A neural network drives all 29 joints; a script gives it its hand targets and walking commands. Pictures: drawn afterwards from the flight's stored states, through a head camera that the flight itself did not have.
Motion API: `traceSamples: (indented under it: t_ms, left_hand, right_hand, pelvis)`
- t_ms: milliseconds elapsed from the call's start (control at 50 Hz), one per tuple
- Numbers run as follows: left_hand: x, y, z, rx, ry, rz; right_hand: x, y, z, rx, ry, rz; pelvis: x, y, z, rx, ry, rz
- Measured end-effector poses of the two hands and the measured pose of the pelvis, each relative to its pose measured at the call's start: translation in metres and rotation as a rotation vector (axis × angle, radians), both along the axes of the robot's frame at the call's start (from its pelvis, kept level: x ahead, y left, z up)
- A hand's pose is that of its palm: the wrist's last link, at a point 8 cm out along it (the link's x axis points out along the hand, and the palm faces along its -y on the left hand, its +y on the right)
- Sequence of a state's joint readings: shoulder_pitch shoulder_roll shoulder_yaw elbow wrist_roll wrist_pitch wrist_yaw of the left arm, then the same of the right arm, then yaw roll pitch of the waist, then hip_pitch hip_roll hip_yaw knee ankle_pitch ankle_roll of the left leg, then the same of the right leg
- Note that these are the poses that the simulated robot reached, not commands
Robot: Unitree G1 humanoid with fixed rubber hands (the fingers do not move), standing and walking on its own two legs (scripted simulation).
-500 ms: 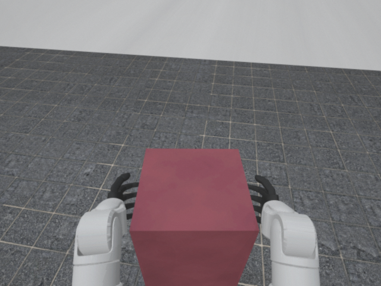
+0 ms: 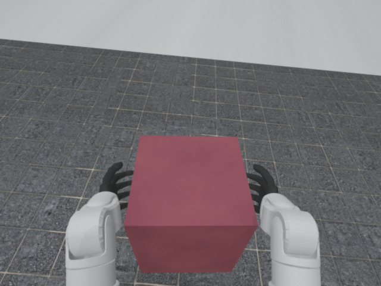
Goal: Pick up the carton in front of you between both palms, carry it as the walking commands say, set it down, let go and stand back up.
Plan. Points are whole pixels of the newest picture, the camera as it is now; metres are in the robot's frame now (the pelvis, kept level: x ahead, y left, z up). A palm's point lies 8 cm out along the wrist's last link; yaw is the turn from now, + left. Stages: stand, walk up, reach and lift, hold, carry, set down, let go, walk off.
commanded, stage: carry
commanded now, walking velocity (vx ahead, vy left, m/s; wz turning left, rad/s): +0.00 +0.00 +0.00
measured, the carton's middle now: (187, 207) +0.30 +0.00 -0.01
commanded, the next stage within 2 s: hold in 1.80 s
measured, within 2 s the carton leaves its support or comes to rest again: neither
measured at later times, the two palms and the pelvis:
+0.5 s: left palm (128, 139) +0.43 +0.15 +0.06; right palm (248, 137) +0.45 -0.15 +0.06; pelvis +0.18 -0.02 -0.01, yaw +4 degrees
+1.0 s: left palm (116, 153) +0.43 +0.18 +0.01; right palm (232, 149) +0.45 -0.12 +0.02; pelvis +0.15 +0.01 -0.01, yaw +4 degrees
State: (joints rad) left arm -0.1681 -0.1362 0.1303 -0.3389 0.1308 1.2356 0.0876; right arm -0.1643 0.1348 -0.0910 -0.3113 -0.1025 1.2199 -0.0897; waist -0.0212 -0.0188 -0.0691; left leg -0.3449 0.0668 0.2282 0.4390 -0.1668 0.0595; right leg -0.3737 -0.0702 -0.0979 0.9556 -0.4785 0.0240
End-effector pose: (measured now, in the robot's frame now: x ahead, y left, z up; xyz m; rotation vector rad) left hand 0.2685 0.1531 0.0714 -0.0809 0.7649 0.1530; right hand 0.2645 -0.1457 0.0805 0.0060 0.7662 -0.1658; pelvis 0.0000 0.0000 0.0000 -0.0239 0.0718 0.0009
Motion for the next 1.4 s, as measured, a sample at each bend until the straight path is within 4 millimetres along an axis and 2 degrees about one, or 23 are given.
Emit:
traceSamples:
  t_ms: [100,240,320,400,500,580,800,920,1000,1240,1400]
  left_hand:
    - [0.044,-0.002,0.003,0.008,-0.006,-0.007]
    - [0.103,-0.008,0.02,0.054,-0.112,0.038]
    - [0.135,-0.012,0.026,0.081,-0.088,0.038]
    - [0.156,-0.011,0.015,0.078,-0.043,0.045]
    - [0.166,-0.007,-0.013,0.064,0.02,0.045]
    - [0.167,-0.001,-0.026,0.064,0.015,0.044]
    - [0.164,0.015,-0.037,0.115,-0.052,0.008]
    - [0.165,0.022,-0.051,0.132,-0.068,-0.007]
    - [0.16,0.026,-0.057,0.116,-0.076,0.007]
    - [0.132,0.031,-0.043,0.115,-0.111,0.022]
    - [0.117,0.031,-0.047,0.118,-0.075,0.011]
  right_hand:
    - [0.045,-0.002,0.003,0.004,-0.006,-0.002]
    - [0.119,-0.008,0.01,0.05,-0.113,0.043]
    - [0.149,-0.011,0.004,0.076,-0.088,0.046]
    - [0.172,-0.01,-0.004,0.059,-0.044,0.057]
    - [0.189,-0.006,-0.02,0.019,0.018,0.08]
    - [0.193,0.0,-0.03,-0.003,0.013,0.101]
    - [0.186,0.016,-0.047,-0.027,-0.056,0.123]
    - [0.185,0.023,-0.062,-0.042,-0.073,0.13]
    - [0.182,0.028,-0.065,-0.052,-0.082,0.138]
    - [0.157,0.032,-0.052,-0.033,-0.116,0.134]
    - [0.141,0.033,-0.056,-0.039,-0.08,0.135]
  pelvis:
    - [0.042,-0.001,0.007,-0.001,-0.007,0.017]
    - [0.113,-0.016,-0.009,0.034,-0.041,0.017]
    - [0.146,-0.019,-0.008,0.008,-0.019,0.052]
    - [0.165,-0.022,-0.007,0.01,-0.001,0.056]
    - [0.178,-0.023,-0.005,0.016,0.015,0.061]
    - [0.181,-0.019,-0.005,0.014,0.016,0.063]
    - [0.176,-0.001,-0.007,0.004,-0.013,0.058]
    - [0.163,0.006,-0.014,-0.007,-0.032,0.067]
    - [0.151,0.007,-0.013,0.005,-0.045,0.063]
    - [0.126,0.012,-0.013,0.009,-0.061,0.066]
    - [0.114,0.013,-0.012,0.015,-0.068,0.068]
